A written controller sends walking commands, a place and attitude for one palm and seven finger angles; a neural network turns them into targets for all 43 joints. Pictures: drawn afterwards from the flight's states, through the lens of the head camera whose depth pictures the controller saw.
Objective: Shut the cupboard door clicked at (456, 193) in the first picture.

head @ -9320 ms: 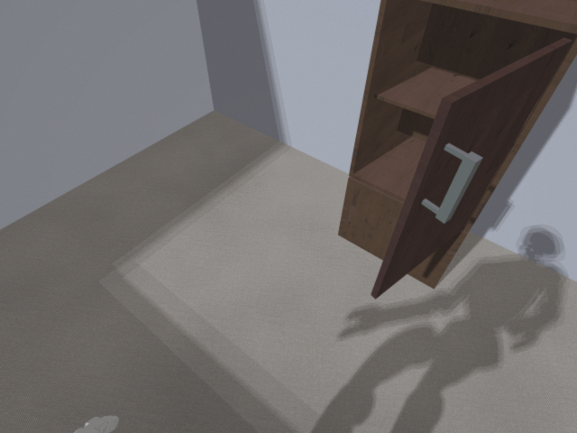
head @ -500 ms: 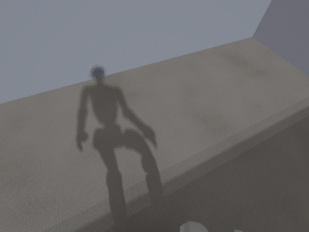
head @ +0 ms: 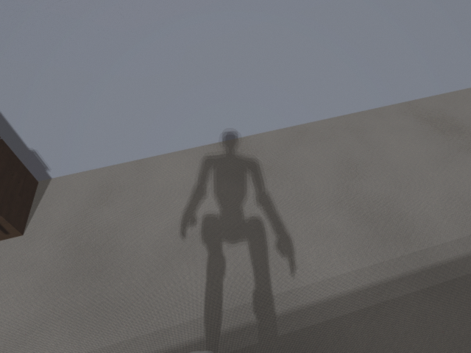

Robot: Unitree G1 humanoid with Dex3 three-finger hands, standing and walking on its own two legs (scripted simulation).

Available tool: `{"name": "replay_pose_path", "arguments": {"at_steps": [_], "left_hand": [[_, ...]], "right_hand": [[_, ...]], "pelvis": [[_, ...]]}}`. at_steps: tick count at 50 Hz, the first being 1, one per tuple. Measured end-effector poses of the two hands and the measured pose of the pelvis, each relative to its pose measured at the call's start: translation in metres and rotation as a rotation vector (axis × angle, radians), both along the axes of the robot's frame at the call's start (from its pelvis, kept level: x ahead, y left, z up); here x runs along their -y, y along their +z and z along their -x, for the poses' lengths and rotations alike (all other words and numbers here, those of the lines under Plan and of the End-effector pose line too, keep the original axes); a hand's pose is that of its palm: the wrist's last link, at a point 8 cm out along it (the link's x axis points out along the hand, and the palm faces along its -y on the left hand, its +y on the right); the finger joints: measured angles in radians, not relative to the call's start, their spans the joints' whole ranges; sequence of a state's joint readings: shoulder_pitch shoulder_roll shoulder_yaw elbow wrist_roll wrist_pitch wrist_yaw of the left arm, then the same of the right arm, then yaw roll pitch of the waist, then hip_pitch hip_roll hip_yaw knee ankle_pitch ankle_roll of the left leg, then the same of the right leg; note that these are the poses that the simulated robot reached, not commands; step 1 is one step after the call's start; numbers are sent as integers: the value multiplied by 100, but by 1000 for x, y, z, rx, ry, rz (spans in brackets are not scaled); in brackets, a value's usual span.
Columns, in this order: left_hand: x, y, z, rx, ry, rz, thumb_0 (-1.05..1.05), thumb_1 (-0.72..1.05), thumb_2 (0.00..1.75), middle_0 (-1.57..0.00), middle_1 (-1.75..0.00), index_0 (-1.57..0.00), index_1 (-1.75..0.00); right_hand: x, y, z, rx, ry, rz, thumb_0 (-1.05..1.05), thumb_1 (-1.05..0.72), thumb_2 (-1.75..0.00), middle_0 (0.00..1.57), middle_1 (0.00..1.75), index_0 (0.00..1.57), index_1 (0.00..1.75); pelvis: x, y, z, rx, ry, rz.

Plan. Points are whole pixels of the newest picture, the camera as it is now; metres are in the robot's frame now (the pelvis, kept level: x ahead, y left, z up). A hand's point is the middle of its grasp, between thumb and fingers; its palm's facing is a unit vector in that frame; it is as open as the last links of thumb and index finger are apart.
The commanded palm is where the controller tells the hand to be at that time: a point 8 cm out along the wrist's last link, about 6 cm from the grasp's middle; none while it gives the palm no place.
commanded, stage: walk to a spot facing it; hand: left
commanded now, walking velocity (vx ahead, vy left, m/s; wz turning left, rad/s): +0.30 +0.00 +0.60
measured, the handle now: out of the picture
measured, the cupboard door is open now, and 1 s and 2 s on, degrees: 76 76 76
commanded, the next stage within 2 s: turn to face it in 1.56 s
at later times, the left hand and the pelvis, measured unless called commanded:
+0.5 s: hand out of the picture -0.02 +0.17 -0.18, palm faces +0.42 -0.89 -0.20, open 7.4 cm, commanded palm none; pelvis +0.17 +0.07 -0.03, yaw +18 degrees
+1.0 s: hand (121, 224) +0.47 +0.33 -0.16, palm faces +0.31 -0.92 -0.23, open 7.4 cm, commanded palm none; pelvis +0.39 +0.11 -0.02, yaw +23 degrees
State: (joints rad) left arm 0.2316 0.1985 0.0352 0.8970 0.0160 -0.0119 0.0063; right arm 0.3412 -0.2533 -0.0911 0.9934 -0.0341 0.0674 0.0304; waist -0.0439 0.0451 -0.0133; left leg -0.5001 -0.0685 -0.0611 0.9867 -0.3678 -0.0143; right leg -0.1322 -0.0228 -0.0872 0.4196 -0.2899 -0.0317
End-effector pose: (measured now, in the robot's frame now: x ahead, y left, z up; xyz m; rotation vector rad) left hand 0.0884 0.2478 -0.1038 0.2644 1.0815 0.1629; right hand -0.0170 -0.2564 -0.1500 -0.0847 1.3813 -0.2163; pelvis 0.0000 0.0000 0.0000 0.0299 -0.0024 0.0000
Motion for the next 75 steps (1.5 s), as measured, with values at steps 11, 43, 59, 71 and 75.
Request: {"name": "replay_pose_path", "arguments": {"at_steps": [11, 43, 59, 71, 75], "left_hand": [[21, -13, 115, -290, 304, 39, 1, 91, 90, -20, -30, -20, -30], [-120, -25, -265, 67, 329, 104, 1, 91, 90, -19, -30, -19, -30], [-108, -27, -307, -102, 497, 80, 0, 93, 90, -20, -30, -20, -30], [-90, -51, -255, -354, 740, 263, 1, 92, 90, -19, -30, -20, -30], [-102, -67, -258, -431, 770, 335, 1, 92, 90, -19, -30, -20, -30]], "right_hand": [[4, 2, -152, 69, 247, 4, 1, -91, -90, 20, 30, 19, 30], [-132, 7, -404, 64, 386, 50, -1, -93, -90, 20, 30, 20, 30], [-158, -4, -523, -89, 432, -29, 1, -91, -90, 20, 30, 19, 30], [-280, 12, -721, 132, 687, 2, 1, -93, -90, 20, 30, 19, 30], [-336, 11, -771, 241, 747, 12, 1, -92, -90, 20, 30, 19, 30]], "pelvis": [[1, 0, -55, 5, 173, -14], [-113, -8, -317, 28, 366, 4], [-123, -3, -454, 44, 456, 14], [-198, -10, -526, 22, 558, 68], [-236, -23, -546, 21, 572, 55]]}}
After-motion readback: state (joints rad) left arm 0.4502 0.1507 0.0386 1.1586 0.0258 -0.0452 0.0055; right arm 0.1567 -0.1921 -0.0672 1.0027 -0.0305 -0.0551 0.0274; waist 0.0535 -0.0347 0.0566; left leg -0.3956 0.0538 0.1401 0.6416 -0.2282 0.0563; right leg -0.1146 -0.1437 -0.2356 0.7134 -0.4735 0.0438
